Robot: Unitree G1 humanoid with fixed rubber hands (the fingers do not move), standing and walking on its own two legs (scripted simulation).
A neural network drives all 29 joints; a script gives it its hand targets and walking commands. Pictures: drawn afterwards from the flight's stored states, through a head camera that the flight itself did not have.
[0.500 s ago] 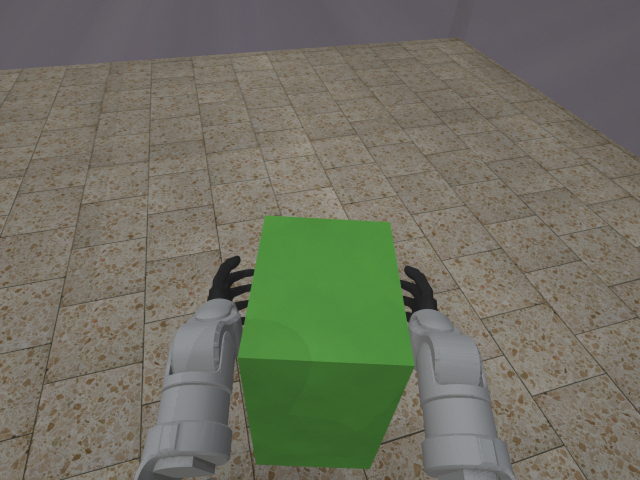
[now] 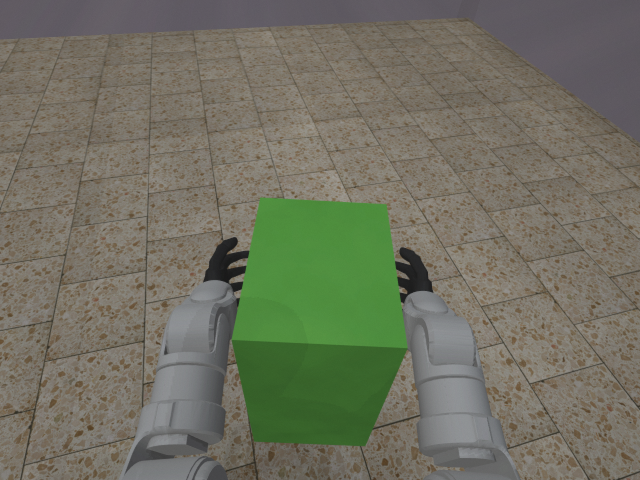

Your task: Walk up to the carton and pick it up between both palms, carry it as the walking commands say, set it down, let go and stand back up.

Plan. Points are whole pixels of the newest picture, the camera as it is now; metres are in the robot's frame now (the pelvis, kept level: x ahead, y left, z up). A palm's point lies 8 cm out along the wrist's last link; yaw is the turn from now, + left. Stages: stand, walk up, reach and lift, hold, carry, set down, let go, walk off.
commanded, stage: carry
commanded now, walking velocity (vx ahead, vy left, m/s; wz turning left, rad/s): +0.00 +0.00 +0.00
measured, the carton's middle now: (316, 330) +0.32 +0.01 -0.01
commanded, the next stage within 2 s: hold in 0.88 s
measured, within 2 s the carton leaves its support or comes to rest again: neither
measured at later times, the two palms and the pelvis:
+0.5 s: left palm (214, 285) +0.35 +0.15 +0.05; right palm (409, 296) +0.34 -0.11 +0.05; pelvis +0.01 +0.01 +0.00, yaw +0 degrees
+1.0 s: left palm (211, 303) +0.32 +0.14 +0.05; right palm (413, 314) +0.32 -0.11 +0.05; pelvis +0.01 +0.01 +0.00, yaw +1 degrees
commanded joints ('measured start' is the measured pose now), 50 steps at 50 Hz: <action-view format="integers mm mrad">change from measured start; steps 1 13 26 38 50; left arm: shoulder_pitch -504 -606 -599 -539 -355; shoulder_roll -886 -885 -874 -920 -1126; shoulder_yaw -595 -617 -618 -616 -641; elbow -46 -84 -106 -22 -93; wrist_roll -187 -191 -212 -170 -117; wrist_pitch -17 -31 -17 -17 -77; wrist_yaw -167 -172 -165 -192 -301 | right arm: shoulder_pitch -579 -616 -662 -628 -360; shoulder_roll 831 858 840 855 1079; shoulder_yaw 562 570 589 572 613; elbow -103 -66 -143 -104 -129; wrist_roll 216 225 250 209 185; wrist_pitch -40 -51 -43 -57 -64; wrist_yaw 174 192 174 205 323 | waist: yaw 4 8 5 4 -17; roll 36 95 14 83 73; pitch -567 -548 -580 -484 -530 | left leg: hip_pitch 107 122 149 100 178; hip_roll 72 90 80 88 -105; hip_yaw -72 -91 -66 -86 -177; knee -117 -160 -96 -149 -191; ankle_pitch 44 54 138 3 312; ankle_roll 29 46 42 42 36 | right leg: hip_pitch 277 252 291 244 565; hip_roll -96 -71 -96 -71 138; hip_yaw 126 108 126 121 197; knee -76 -55 -49 -84 -113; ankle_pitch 124 9 201 9 245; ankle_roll -21 -7 -32 -14 19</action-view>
